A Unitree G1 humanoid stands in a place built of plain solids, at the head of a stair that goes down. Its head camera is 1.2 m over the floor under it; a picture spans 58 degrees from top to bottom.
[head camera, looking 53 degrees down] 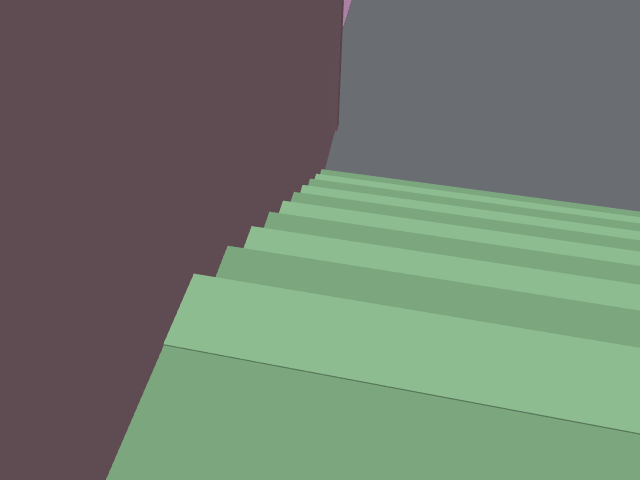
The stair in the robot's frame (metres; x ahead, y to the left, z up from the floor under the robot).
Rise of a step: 0.19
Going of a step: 0.25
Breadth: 3.71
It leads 11 degrees to the right of straight ahead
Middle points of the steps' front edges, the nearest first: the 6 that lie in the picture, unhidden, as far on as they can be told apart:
1.42 -1.59 -0.74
1.67 -1.64 -0.93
1.92 -1.69 -1.12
2.17 -1.73 -1.30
2.42 -1.78 -1.49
2.67 -1.83 -1.68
